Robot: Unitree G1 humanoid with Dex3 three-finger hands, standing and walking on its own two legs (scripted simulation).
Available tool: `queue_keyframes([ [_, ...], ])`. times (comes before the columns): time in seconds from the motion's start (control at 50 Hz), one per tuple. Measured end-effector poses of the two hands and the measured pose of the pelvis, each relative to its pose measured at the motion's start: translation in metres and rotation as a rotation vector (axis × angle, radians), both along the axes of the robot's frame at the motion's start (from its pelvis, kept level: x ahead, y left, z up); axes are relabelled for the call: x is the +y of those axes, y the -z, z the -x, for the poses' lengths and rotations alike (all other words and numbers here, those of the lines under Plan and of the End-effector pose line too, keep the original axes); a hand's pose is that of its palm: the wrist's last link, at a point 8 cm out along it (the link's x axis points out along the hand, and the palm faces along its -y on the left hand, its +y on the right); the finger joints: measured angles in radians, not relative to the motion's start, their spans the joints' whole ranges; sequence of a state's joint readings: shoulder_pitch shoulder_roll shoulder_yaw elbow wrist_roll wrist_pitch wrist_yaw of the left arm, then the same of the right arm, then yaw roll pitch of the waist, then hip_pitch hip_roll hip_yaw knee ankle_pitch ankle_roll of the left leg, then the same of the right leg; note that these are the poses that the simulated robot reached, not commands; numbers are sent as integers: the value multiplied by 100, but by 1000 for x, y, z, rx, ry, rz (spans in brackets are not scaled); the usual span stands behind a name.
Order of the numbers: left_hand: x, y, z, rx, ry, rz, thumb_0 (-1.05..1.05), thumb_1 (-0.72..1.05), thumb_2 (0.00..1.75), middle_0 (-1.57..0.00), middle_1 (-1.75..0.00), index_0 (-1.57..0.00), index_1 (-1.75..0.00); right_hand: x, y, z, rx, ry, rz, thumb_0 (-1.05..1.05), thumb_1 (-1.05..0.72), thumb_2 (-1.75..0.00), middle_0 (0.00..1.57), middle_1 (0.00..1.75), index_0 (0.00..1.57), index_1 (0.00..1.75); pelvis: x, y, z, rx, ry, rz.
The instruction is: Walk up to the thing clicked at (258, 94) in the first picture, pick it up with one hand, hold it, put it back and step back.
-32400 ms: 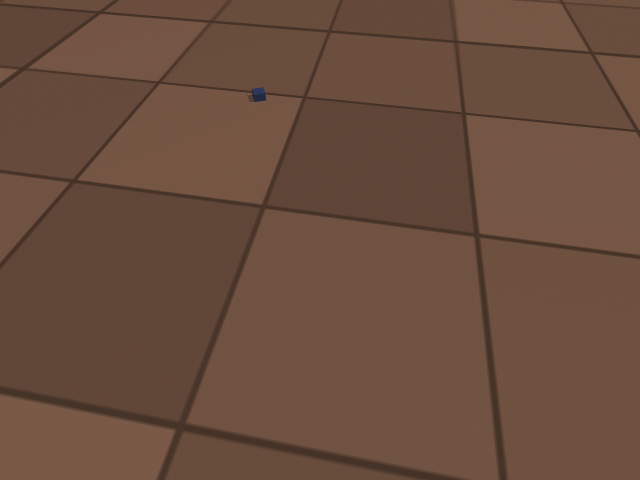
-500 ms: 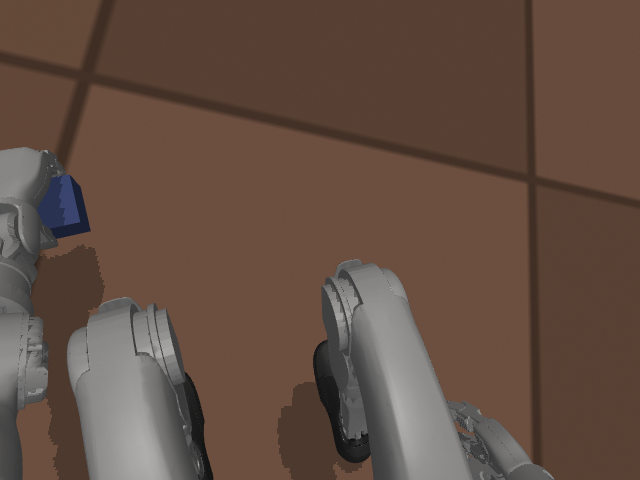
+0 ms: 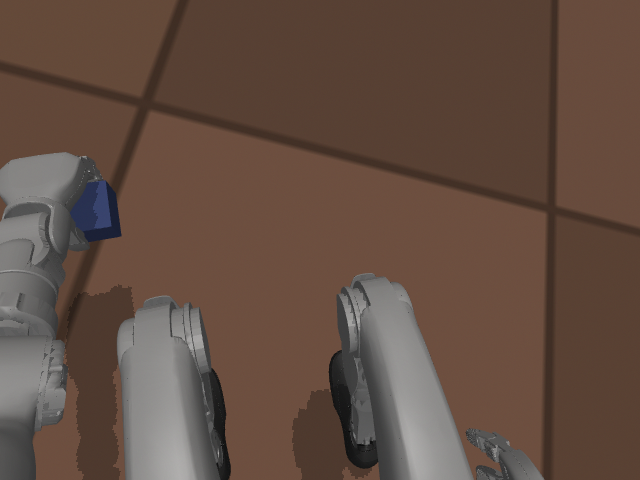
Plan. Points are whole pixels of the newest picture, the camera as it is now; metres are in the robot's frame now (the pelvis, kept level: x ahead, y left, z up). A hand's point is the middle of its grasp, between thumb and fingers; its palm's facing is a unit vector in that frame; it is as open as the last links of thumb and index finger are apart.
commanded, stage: lift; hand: left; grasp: from above
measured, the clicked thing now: (85, 213) +0.46 +0.29 -0.17
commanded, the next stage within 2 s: hold in 1.36 s
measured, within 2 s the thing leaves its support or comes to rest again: neither
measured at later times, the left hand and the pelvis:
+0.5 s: hand out of the picture +0.38 +0.30 +0.04, palm faces -0.41 -0.11 -0.91, open 9.5 cm; pelvis +0.00 +0.00 +0.13, yaw +4 degrees
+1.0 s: hand out of the picture +0.34 +0.28 +0.22, palm faces -0.45 -0.12 -0.88, open 9.5 cm; pelvis +0.04 +0.01 +0.31, yaw +6 degrees
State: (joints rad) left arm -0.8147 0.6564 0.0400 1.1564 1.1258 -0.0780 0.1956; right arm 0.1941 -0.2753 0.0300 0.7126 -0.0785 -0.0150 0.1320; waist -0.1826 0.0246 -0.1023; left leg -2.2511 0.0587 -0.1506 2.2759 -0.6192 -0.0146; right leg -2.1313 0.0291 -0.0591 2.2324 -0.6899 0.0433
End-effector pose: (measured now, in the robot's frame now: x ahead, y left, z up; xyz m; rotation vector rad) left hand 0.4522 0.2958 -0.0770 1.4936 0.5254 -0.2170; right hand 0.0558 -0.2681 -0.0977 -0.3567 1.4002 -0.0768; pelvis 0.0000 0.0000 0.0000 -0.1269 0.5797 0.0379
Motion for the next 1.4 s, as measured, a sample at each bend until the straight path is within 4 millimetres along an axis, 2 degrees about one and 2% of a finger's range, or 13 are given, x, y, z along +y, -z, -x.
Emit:
queue_keyframes([
  [0.2, 9, -59, 32, -7, 9, 1, 0, 9, 33, -79, -37, -81, -36, 5, -33, -32, -99, 1, 0, 0, -91, -90, 20, 30, 21, 30, 2, -40, 3, -1, -21, -8],
  [0.36, 7, -116, 56, -29, 1, 18, 0, 10, 36, -77, -39, -79, -38, 12, -74, -65, -189, -8, -10, 0, -90, -90, 20, 30, 21, 30, 2, -85, 3, -17, -36, -20],
  [0.56, 1, -206, 79, -50, -18, 31, 0, 9, 37, -77, -39, -79, -38, 23, -148, -92, -279, 8, -17, 0, -90, -90, 20, 30, 21, 30, 4, -158, -4, -84, -55, -38],
  [0.7, -3, -271, 96, -35, -36, 35, 0, 9, 37, -78, -39, -79, -37, 30, -206, -100, -320, 33, -26, 1, -89, -90, 21, 30, 21, 30, 7, -216, -14, -156, -66, -59],
  [0.82, -6, -315, 106, -9, -34, 33, 0, 9, 38, -78, -39, -79, -38, 32, -250, -103, -349, 47, -27, 1, -89, -90, 21, 30, 21, 30, 8, -259, -23, -220, -72, -75],
  [0.94, -11, -346, 110, 0, -29, 31, 0, 9, 38, -77, -39, -79, -38, 30, -284, -104, -364, 55, -25, 1, -89, -90, 21, 30, 21, 30, 8, -293, -33, -272, -75, -88],
  [1.08, -17, -374, 108, -1, -27, 23, 0, 9, 38, -77, -39, -79, -38, 28, -313, -104, -363, 62, -25, 1, -89, -90, 20, 30, 21, 30, 9, -324, -44, -321, -76, -103],
  [1.24, -20, -403, 100, -17, -42, 19, 0, 8, 38, -78, -38, -80, -37, 27, -337, -109, -357, 72, -33, 1, -89, -90, 20, 30, 21, 30, 10, -350, -55, -365, -74, -117],
  [1.4, -21, -424, 94, -12, -45, 23, 0, 8, 38, -79, -37, -80, -37, 28, -355, -121, -367, 80, -43, 1, -89, -90, 20, 30, 21, 30, 11, -369, -66, -399, -68, -128],
])
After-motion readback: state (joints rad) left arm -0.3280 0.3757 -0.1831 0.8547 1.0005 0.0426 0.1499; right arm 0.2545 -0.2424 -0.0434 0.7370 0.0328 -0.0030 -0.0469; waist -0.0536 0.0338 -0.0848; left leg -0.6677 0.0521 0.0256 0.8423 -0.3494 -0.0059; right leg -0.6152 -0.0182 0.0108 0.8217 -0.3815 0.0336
